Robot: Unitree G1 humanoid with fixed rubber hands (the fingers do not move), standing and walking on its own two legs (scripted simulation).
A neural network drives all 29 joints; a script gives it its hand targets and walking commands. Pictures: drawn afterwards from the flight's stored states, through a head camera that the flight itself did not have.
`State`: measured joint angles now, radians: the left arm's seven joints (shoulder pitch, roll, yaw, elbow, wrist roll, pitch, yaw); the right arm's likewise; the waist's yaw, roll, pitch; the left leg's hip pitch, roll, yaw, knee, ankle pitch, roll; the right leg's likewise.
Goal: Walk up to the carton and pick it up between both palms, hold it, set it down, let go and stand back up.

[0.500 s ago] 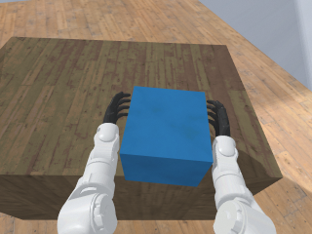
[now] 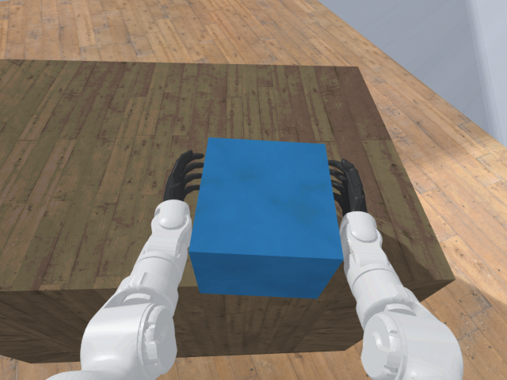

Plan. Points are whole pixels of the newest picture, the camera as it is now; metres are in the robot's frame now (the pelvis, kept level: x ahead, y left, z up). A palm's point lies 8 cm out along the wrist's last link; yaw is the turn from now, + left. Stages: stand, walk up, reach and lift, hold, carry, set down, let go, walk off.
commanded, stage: set down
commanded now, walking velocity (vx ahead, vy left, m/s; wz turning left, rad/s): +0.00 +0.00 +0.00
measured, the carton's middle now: (262, 218) +0.38 +0.01 +0.02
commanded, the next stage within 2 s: none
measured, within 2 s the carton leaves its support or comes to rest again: neither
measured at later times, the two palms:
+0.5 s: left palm (153, 190) +0.40 +0.20 +0.05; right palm (382, 190) +0.43 -0.19 +0.06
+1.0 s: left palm (139, 139) +0.41 +0.20 +0.16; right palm (403, 148) +0.42 -0.18 +0.16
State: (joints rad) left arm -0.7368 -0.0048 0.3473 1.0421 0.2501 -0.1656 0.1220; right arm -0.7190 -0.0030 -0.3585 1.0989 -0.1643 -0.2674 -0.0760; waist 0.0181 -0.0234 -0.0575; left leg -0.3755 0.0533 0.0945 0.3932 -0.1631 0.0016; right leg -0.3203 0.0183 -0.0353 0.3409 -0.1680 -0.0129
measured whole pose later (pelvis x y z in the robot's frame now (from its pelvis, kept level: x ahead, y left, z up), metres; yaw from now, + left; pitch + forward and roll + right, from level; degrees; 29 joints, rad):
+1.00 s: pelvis -0.02 -0.01 +0.00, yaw +1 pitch +8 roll -1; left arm -0.97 0.27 0.01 1.01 -0.20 0.20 0.08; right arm -0.99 -0.32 0.08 1.11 0.40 0.13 -0.08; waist 0.03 -0.01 -0.14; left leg -0.40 0.06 0.04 0.41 -0.14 -0.02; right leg -0.35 0.04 -0.04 0.36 -0.15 -0.03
